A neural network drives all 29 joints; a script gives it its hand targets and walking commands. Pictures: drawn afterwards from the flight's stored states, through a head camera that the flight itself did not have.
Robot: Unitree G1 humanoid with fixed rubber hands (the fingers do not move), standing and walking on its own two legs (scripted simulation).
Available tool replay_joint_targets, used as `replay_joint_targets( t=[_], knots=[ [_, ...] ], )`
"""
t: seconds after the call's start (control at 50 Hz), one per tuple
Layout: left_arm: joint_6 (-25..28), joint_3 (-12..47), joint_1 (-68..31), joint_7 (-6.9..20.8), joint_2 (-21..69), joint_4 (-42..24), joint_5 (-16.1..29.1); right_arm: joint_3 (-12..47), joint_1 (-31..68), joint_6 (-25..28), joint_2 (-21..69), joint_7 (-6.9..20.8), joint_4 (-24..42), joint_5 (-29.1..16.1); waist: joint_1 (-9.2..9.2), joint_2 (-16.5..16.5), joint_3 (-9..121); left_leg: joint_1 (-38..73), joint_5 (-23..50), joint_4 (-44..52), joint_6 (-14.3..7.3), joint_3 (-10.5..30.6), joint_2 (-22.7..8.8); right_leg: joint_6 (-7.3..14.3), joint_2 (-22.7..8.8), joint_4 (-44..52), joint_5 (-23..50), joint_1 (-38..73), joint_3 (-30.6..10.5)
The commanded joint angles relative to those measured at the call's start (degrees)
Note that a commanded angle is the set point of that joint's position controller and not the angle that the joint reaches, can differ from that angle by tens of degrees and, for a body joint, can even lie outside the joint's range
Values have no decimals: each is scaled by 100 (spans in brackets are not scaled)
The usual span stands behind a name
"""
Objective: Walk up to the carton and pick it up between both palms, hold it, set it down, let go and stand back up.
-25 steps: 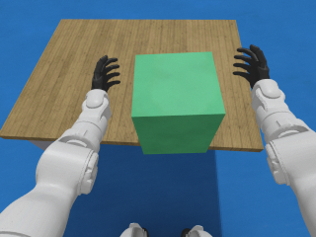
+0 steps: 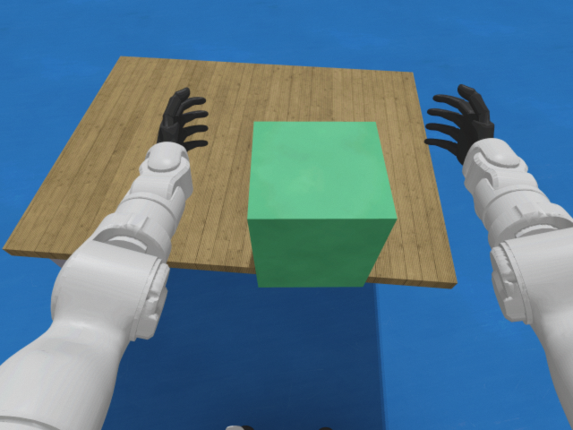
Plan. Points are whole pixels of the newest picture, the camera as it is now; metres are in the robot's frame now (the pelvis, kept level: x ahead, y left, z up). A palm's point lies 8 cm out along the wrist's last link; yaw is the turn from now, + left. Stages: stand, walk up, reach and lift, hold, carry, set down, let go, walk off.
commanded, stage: set down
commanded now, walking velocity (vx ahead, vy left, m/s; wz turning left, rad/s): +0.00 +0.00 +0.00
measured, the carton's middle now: (312, 210) +0.49 -0.01 -0.07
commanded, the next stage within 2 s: none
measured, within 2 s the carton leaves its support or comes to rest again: neither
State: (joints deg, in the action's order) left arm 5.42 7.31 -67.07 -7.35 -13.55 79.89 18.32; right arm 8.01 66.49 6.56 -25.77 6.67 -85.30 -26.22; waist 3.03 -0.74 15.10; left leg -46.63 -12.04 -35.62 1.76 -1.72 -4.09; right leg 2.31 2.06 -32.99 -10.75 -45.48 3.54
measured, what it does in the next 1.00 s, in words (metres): stands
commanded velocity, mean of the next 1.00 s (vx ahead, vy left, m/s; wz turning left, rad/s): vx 0.00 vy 0.00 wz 0.00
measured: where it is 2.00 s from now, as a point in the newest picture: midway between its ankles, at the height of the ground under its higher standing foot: outside the picture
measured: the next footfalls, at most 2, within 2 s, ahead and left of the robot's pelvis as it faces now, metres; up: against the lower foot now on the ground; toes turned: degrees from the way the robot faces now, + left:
none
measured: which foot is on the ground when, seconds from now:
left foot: down 0.00-1.00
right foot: down 0.00-1.00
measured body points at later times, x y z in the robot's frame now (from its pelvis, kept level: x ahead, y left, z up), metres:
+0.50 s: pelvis +0.01 +0.00 +0.01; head +0.08 +0.00 +0.46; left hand +0.42 +0.20 +0.05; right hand +0.45 -0.22 +0.06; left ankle +0.03 +0.14 -0.72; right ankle +0.03 -0.09 -0.72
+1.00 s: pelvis +0.00 +0.00 +0.00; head +0.05 +0.00 +0.45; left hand +0.37 +0.19 +0.01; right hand +0.38 -0.22 +0.01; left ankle +0.03 +0.14 -0.72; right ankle +0.03 -0.09 -0.72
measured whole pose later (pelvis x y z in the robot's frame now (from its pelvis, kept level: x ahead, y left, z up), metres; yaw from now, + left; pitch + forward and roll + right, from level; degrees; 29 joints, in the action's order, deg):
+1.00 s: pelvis +0.00 +0.00 +0.00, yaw +1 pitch +16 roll -1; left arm 23.3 -0.1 -31.7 -5.6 -7.3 65.3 10.5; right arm 5.7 33.9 26.7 -17.0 2.9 -73.0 -20.8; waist 1.3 1.1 10.9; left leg -39.0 -13.7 -36.7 1.6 -1.6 -3.4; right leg 2.1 1.4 -35.0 -13.0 -38.1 3.5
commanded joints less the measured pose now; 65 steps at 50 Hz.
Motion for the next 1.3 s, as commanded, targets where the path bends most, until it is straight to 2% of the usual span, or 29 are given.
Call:
replay_joint_targets(
  t=[0.0, 0.06, 0.16, 0.2, 0.22, 0.24, 0.34, 0.4, 0.42, 0.48, 0.52, 0.54, 0.56, 0.6, 0.62, 0.7, 0.78, 0.8, 0.82, 0.84, 0.92, 0.96, 0.98, 1.02, 1.04, 1.06, 1.16, 1.22, 1.28],
  knots=[
    [340, -152, -2057, 38, -649, -923, -56, -96, 2347, 352, -973, -19, 1018, 117, -32, -309, 3422, 1888, 1343, 140, 156, -113, 252, -435, 108, 182, 1281, 2035, -82],
    [461, -420, -1820, 173, -607, -927, -230, -8, 2167, 492, -794, -193, 1257, 183, -40, -679, 3451, 1455, 1478, 268, 44, -172, 372, -552, -7, 121, 2174, 3047, -234],
    [736, -763, -1056, 211, -558, -1479, -611, 52, 1500, 907, -713, -301, 1569, 13, 104, -331, 3555, 1811, 2067, 299, 139, -209, 399, -584, 57, 23, 2885, 3383, -198],
    [860, -819, -931, 157, -520, -1597, -681, 59, 1319, 999, -724, -297, 1518, 36, 124, -330, 3508, 1913, 2034, 345, 170, -185, 391, -551, 61, 75, 2716, 3241, -212],
    [931, -876, -1713, 153, -829, -1705, -592, -173, 2123, 1035, -813, -333, 1802, 148, 52, -247, 3645, 1677, 1774, 281, 133, -203, 403, -584, 73, 87, 2352, 2955, -186],
    [968, -737, -617, 144, -366, -1709, -637, 14, 968, 1063, -620, -317, 1470, 83, 29, -288, 3368, 2048, 2082, 306, 173, -190, 351, -530, 72, 141, 2531, 3075, -203],
    [1067, -842, -185, 230, -349, -2040, -724, -68, 571, 1282, -682, -387, 1607, 115, -150, -128, 3217, 2462, 2321, 197, 266, -164, 377, -473, 103, 220, 2702, 2833, -150],
    [1068, -892, -335, 221, -415, -2237, -699, -266, 810, 1325, -763, -358, 1792, 192, -166, -53, 2989, 2344, 1924, 298, 243, -116, 360, -462, 130, 269, 2002, 2589, -84],
    [1089, -850, 745, 242, -99, -2216, -815, 18, -229, 1375, -556, -353, 1624, 117, -113, -256, 2828, 2629, 2250, 268, 213, -112, 361, -455, 145, 300, 2430, 2885, -129],
    [1362, -1023, 193, 249, -366, -2555, -797, -101, 230, 1575, -410, -385, 2179, 122, -121, -120, 3091, 2295, 1940, 260, 184, -156, 410, -509, 84, 222, 2399, 2847, -156],
    [1432, -988, 1357, 317, -85, -2452, -942, 36, -832, 1660, -220, -397, 1998, 168, -187, -190, 2760, 2427, 1874, 317, 143, -94, 416, -480, 33, 287, 2328, 3140, -221],
    [1487, -896, -30, 314, -465, -2562, -759, -323, 499, 1711, -496, -429, 2255, 285, -251, 68, 2954, 2061, 1436, 279, 147, -130, 459, -495, 18, 259, 1823, 2755, -138],
    [1530, -840, 478, 255, -239, -2396, -733, -195, -76, 1663, -357, -363, 1880, 263, -162, 14, 2552, 2026, 1245, 320, 167, -85, 393, -434, 54, 269, 1451, 2529, -138],
    [1671, -716, 76, 154, -395, -2492, -627, -439, 134, 1657, -315, -310, 2005, 382, -233, 201, 2482, 1969, 723, 357, 145, -103, 382, -368, 22, 342, 657, 2030, -126],
    [1722, -606, 4, 61, -400, -2388, -387, -367, 216, 1638, -341, -271, 2390, 403, -204, -23, 2551, 1844, 506, 340, 117, -57, 341, -327, 37, 268, 425, 1915, -102],
    [1821, -449, 362, 64, -227, -2147, -271, -352, -92, 1648, -221, -274, 2308, 391, -246, -152, 2608, 1705, 397, 174, 52, -74, 363, -310, 11, 133, 346, 1892, -172],
    [1783, -740, 1668, 265, -131, -1736, -509, -114, -1135, 1824, -87, -398, 2094, 386, -205, -517, 2432, 1724, 945, 98, -20, -72, 431, -384, -3, 36, 1217, 2631, -277],
    [1803, -920, 1090, 312, -421, -1918, -595, -318, -515, 1925, -227, -491, 2214, 454, -154, -409, 2665, 1623, 1020, 80, -25, -106, 477, -444, -3, -10, 1375, 2739, -246],
    [1843, -860, 1970, 331, -117, -1927, -776, -150, -1387, 2024, -125, -486, 1906, 395, -195, -217, 2576, 2000, 1418, 120, 74, -53, 441, -389, 34, -5, 1684, 2871, -231],
    [1952, -892, 1167, 285, -263, -2143, -751, -236, -751, 2147, -93, -461, 2145, 359, -101, 18, 2720, 1990, 1272, 52, 147, -32, 447, -346, 28, 21, 1299, 2435, -238],
    [2123, -846, 2178, 149, -5, -2458, -843, -317, -1701, 2377, -15, -384, 2119, 483, -190, 128, 2367, 2421, 1207, 22, 181, 4, 410, -245, 123, 90, 1118, 2186, -149],
    [2200, -853, 836, 106, -340, -2772, -710, -669, -469, 2421, -319, -411, 2234, 601, -266, 301, 2534, 2085, 939, -51, 216, -15, 431, -297, 115, 9, 707, 1858, -172],
    [2152, -815, 2135, 128, -17, -2422, -762, -327, -1567, 2339, 23, -353, 1925, 504, -182, -16, 1815, 2098, 981, 17, 144, -22, 423, -304, 101, 81, 671, 2121, -201],
    [2141, -785, 2274, 209, -76, -2280, -557, -259, -1645, 2293, -18, -373, 2050, 483, -262, -372, 1629, 1928, 557, 146, 34, 13, 443, -303, 30, 141, 619, 2298, -253],
    [2179, -823, 1634, 212, -166, -2360, -473, -416, -1136, 2296, -51, -359, 2098, 572, -296, -363, 1769, 1755, 399, 164, 2, 29, 444, -302, 15, 131, 364, 2135, -277],
    [2260, -741, 2439, 224, -52, -2538, -578, -362, -1926, 2349, 150, -347, 1919, 572, -289, -319, 1613, 1947, 612, 142, 23, -3, 458, -282, 39, 94, 608, 2255, -224],
    [2380, -718, 2412, 229, -91, -2665, -713, -294, -1852, 2538, 61, -295, 2155, 564, -225, 90, 1827, 2128, 708, 14, 122, -13, 470, -251, 6, 59, 483, 2119, -305],
    [2431, -796, 3216, 305, -94, -3105, -695, -357, -2586, 2746, 100, -360, 2374, 589, -300, -34, 1862, 2432, 1186, -47, 118, 18, 497, -274, 57, 6, 1147, 2357, -237],
    [2384, -719, 3265, 330, -172, -3293, -601, -422, -2804, 2761, 145, -376, 2495, 645, -390, 69, 1693, 2357, 905, -34, 123, 5, 535, -245, 9, 73, 819, 2254, -260]
  ],
)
